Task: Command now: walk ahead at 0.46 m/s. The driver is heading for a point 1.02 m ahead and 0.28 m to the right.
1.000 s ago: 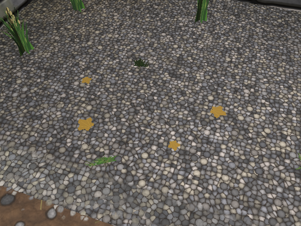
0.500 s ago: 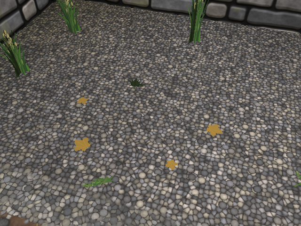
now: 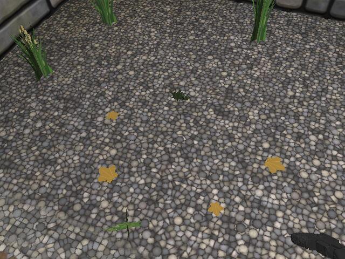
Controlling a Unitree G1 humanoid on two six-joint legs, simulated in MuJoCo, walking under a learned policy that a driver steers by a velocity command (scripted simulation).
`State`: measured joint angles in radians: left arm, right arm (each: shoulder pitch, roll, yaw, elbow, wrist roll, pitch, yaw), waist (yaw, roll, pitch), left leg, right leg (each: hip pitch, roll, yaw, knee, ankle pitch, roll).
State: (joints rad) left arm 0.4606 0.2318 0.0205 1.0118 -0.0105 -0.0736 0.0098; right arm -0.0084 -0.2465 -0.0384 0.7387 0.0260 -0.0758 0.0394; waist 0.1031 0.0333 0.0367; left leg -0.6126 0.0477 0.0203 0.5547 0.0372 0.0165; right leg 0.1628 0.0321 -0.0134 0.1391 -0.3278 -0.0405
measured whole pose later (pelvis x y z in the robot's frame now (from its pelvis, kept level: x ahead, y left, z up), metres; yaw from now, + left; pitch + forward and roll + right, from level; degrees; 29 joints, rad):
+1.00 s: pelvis +0.58 -0.08 +0.01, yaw -26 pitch +2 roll +0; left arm 0.34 0.28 0.07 0.74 -0.02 -0.05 0.01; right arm 0.02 -0.29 -0.04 0.74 0.00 -0.10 0.01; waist 0.07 0.04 0.03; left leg -0.63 0.06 -0.11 0.58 0.04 -0.06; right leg -0.12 0.11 0.14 0.36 -0.26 -0.08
